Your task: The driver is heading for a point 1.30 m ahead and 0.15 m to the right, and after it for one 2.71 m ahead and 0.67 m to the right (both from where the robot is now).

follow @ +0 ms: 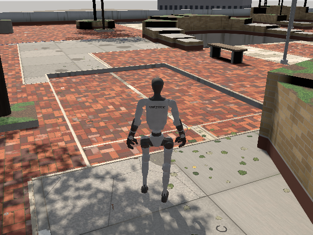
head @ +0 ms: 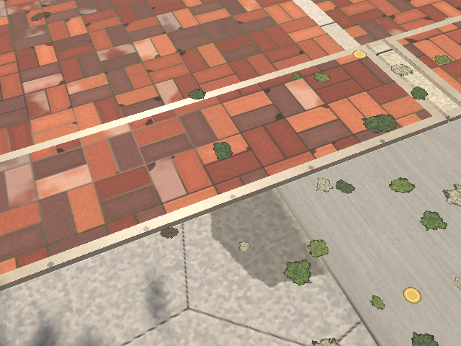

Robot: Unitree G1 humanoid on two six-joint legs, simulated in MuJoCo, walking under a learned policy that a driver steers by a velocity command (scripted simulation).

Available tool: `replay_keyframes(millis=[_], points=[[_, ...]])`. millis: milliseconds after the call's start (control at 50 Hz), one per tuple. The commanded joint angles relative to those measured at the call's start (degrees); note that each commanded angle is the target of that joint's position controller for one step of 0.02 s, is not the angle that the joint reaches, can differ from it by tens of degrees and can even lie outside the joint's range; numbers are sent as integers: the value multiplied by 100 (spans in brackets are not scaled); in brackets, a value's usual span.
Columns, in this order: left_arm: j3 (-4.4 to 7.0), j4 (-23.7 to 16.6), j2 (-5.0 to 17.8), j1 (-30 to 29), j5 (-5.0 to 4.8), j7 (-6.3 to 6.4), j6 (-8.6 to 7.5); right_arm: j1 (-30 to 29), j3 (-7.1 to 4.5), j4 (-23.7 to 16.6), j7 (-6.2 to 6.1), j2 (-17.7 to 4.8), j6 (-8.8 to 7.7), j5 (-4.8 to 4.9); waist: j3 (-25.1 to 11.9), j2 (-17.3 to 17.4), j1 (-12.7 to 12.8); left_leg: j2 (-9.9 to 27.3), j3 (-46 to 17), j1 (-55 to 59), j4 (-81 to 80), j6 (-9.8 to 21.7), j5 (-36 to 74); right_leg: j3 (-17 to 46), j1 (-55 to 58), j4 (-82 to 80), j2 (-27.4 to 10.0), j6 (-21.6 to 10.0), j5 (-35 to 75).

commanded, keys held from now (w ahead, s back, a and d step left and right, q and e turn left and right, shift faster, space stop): w+q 0.06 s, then w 0.26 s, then w+e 0.68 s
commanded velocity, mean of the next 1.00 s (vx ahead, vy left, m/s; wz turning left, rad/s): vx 0.50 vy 0.00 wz -0.10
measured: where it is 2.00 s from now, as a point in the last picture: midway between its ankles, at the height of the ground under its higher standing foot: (280, 193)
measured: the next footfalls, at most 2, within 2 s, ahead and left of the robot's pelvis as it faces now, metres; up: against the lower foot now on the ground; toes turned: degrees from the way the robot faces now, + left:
left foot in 0.28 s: +0.30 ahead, +0.13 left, +0.00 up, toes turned +10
right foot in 0.84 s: +0.60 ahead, -0.02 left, +0.00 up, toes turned -11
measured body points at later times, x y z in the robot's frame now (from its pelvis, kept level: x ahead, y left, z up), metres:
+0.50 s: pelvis +0.27 +0.07 +0.00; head +0.30 +0.08 +0.45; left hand +0.29 +0.33 -0.14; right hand +0.36 -0.18 -0.13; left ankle +0.26 +0.13 -0.74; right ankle +0.28 -0.08 -0.66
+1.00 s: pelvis +0.54 +0.02 -0.01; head +0.57 +0.02 +0.44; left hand +0.66 +0.28 -0.14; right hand +0.60 -0.24 -0.13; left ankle +0.52 +0.18 -0.65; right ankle +0.56 -0.01 -0.74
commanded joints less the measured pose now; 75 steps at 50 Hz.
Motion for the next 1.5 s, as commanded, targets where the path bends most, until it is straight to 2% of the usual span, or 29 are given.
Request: replay_keyframes(millis=[20, 120, 200, 240, 280, 300, 320, 340, 380, 440, 560, 700, 800, 820, 840, 860, 880, 920, 940, 980, 1040, 1240, 1300, 1340, 1360, 1380, 1400, 1440, 1500], points=[[67, -197, 443, 112, -10, -24, -142, -104, 43, -413, 93, -19, 9, -3, 48, -630, -122, 281, -162, -687, -206, -64, 596, 1012, 276, -1225, -1691, -689, 1227], [42, 25, 522, 497, -8, -24, -108, -1129, 195, -711, 185, 186, -66, 35, 226, -677, 106, 146, 351, -177, -2009, -29, 1474, 189, 283, -1188, -1449, -502, 1796], [50, 327, 723, 961, -4, 28, 13, -1579, 225, -825, 152, 125, -92, -4, 371, -700, 232, -30, 678, 160, -2903, 158, 803, 137, 991, -994, -1706, -529, 2363], [55, 472, 853, 1066, -6, 57, 104, -1363, 196, -741, 83, 45, -129, -51, 174, -814, 80, -323, 867, 697, -3215, 351, 197, 19, 1380, -277, -1762, -494, 4025], [24, 550, 885, 1075, -45, 78, 190, 78, 76, -219, -8, -175, -247, -123, -681, -699, -561, -611, 874, 2636, -3825, 623, 397, -289, 1030, 1563, -1563, -335, 4515], [-47, 337, 696, 970, -70, 71, 176, 1107, -53, 23, -97, -599, -286, -223, -1425, -277, -975, 510, -392, 4267, -3816, 908, -95, -306, -219, 3157, -1381, -228, 2590], [-177, 65, 74, 1357, -188, -53, 154, 1296, -173, 79, -171, -1162, -270, -142, -2057, 1111, -674, 2316, -3343, 5837, -4318, 1712, 114, -191, -2512, 5186, -309, 52, -2033], [19, 83, 728, 753, -107, 5, 179, 1361, -193, 72, -234, -1045, -225, 61, -1863, 185, -879, 2181, -3339, 5507, -4558, 1579, 702, 746, -2993, 5646, -375, -15, -1798], [-24, 11, 506, 311, -174, -25, 114, 606, -34, 172, -230, -476, -307, 92, -641, -157, -417, 1663, -1625, 3983, -4835, 1105, 1845, 992, -2830, 5074, -707, -92, -910], [-12, 311, 279, 724, 29, -105, 364, 259, 105, 251, -236, -13, -448, 132, -261, 44, 21, 1197, -590, 2846, -5368, 658, 1951, 1025, -2047, 4558, -764, 21, -590], [23, 32, 178, -262, 36, -217, 471, 714, 102, 601, -264, -81, -595, 146, 274, 38, -8, 1014, 392, 2851, -5820, 519, 2234, 1000, -2939, 3860, -750, 101, 663], [-113, -458, 80, -1563, 72, -317, 410, 1241, 123, 948, -396, -239, -562, 140, 530, 1, -316, 1153, 1111, 3648, -5599, 347, 3161, 255, -2755, 1920, -544, -153, 1182], [32, -273, 364, -585, 93, -240, 398, 1091, 43, 1013, -497, -619, -400, 77, -223, 250, 232, 1293, 1502, 4205, -3332, 228, 6261, -194, -1272, 1516, 244, -753, -194], [131, -43, 532, 162, 130, -208, 352, 1020, 25, 960, -484, -692, -354, 97, -653, 122, 580, 1207, 1564, 3767, -2125, 172, 5646, -50, -233, 1087, 377, -934, -139], [314, 129, 1036, 970, 191, -123, 338, 981, 53, 790, -451, -591, -365, 119, -1200, -404, 920, 988, 1593, 2558, -343, 31, 3712, 1238, 1149, 783, -512, -1289, -652], [472, 9, 1596, 681, 71, -77, 404, 1142, 139, 404, -307, -29, -428, 220, -1724, -2008, 447, -465, 1150, -81, 1968, -340, -1490, 4643, 2894, 79, -2125, -2329, -504], [461, -11, 1504, 694, -66, -66, 472, 464, 86, 256, -273, -469, -523, 143, -1612, -872, 684, -280, 7, -892, 2206, -270, -1241, 4861, 2818, -393, -2105, -2319, -368], [316, 25, 929, 134, -69, -8, 458, 205, 125, 161, -260, -364, -644, 213, -345, -36, 199, 284, -28, -686, 1169, -257, -389, 3511, 1224, -603, -1822, -1804, 655], [268, 25, 779, -46, -86, 4, 410, 172, 124, 136, -269, -312, -563, 123, -131, 52, -14, 427, -71, -338, 721, -327, -371, 3066, 656, -649, -1518, -1594, 1125], [212, -13, 681, -176, -114, -1, 300, 387, 152, 174, -247, -192, -314, -35, -153, -115, -235, 459, -14, 207, 271, -480, -386, 2546, 108, -749, -1147, -1464, 1689], [259, 37, 914, 62, -121, -21, 200, 60, 174, -9, -202, -109, -150, -45, -69, -313, -222, 450, 172, 77, -449, -658, 5, 2266, -135, -853, -880, -1384, 1938], [282, 67, 1030, 986, -38, 35, 268, -1859, 265, -741, -128, -197, -232, 70, 35, -705, 510, 38, 183, -332, -2755, -647, 1196, 2707, 973, -280, -838, -988, 2473], [314, -76, 1185, 644, -2, 93, 261, -1427, 223, -719, -148, -391, -317, 105, -32, -814, 177, -135, 77, 721, -3393, -446, 766, 2941, 794, 109, -920, -753, 2779], [298, -99, 1201, 422, -36, 38, 196, -118, 102, -316, -243, -641, -418, 76, -608, -543, -425, -281, 208, 2490, -3910, -171, 734, 2616, 482, 1418, -572, -512, 3466], [199, -184, 888, 490, -91, -12, 139, 726, 12, -231, -335, -967, -482, -32, -1316, -83, -745, 669, -730, 3743, -4072, 120, -73, 2276, -122, 2810, -248, -375, 2395], [75, -299, 295, 1177, -258, -15, 131, 1039, -109, -237, -377, -1500, -434, -152, -1972, 1149, -449, 2237, -3286, 5198, -4429, 790, -478, 1592, -1809, 4495, 633, -137, -1317], [109, -173, 732, 1337, -83, 21, 179, 865, -125, -164, -326, -1273, -346, -2, -1844, 1014, -318, 2336, -4481, 4839, -4896, 1094, -1213, 1567, -2502, 5166, 433, -193, -1854], [100, -184, 757, 497, 33, -39, 223, 144, 65, -233, -249, -405, -347, 64, -449, -181, -236, 1707, -2726, 3381, -5096, 834, -911, 1575, -2522, 5021, -31, -155, -910], [57, -233, 595, 351, 124, -152, 343, 253, 120, 38, -234, -289, -455, 96, -187, 310, -29, 1109, -1375, 2704, -5283, 581, 868, 1452, -2109, 4458, -220, -26, -727]])
Keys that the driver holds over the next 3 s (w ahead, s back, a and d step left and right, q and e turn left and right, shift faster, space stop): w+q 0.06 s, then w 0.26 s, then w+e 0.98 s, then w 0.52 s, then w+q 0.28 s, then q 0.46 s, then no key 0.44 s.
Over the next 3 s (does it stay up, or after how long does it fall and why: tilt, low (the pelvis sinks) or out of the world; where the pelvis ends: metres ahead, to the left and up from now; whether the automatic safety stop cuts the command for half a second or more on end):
stays up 1.23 -0.26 0.00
